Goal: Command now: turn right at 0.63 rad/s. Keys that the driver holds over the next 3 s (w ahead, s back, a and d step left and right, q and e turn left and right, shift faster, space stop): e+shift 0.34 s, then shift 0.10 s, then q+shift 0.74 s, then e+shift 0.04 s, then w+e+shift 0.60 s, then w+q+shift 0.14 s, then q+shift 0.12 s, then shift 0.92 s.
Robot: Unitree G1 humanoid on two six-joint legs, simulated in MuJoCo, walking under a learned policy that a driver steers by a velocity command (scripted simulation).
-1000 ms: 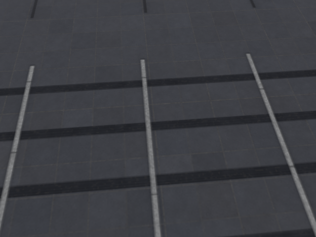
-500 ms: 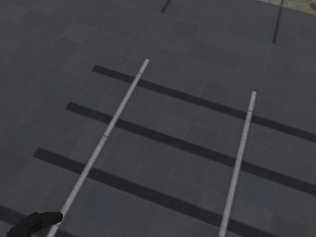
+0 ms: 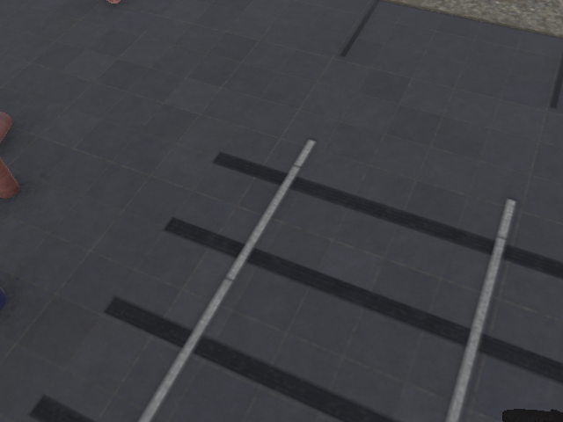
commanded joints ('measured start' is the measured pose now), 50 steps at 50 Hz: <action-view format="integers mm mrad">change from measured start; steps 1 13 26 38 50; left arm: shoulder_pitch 8 41 -25 -89 -47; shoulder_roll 191 138 31 108 130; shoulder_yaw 62 56 -2 32 55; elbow -68 -135 -125 -90 -17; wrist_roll -10 -23 19 23 -8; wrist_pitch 0 43 42 13 2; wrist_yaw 25 36 23 48 9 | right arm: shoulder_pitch -34 48 50 149 256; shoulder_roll -80 -230 -127 -134 -234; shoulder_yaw -44 -90 -31 -49 -108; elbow -96 -31 37 45 -44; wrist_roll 14 -43 16 42 38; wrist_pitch -10 -37 -32 29 49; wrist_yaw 4 23 22 9 39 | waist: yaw -21 -9 -49 -60 -114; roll -137 208 132 -195 53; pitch -139 -173 -136 -72 -132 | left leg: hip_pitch -230 327 248 -224 317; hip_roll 49 510 353 195 190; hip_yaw -24 -419 18 115 113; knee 216 -601 -512 267 -403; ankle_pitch -64 463 751 21 650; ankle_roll -41 220 247 -69 129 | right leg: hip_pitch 272 -277 -44 218 2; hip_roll -263 103 -57 -348 -269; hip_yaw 372 136 -87 -61 -354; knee -139 344 191 -200 260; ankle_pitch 534 -363 -182 556 211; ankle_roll -231 17 101 -191 22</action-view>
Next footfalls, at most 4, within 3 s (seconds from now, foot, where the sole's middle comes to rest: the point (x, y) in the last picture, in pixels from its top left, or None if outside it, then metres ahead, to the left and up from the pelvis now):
0.22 left None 0.08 0.11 -0.77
0.60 right None -0.01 -0.15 -0.77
1.00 left None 0.08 0.11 -0.77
1.74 right None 0.42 -0.21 -0.77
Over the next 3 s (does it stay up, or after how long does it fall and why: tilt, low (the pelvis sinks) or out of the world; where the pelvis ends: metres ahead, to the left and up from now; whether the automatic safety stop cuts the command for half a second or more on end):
stays up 0.80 -0.35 0.00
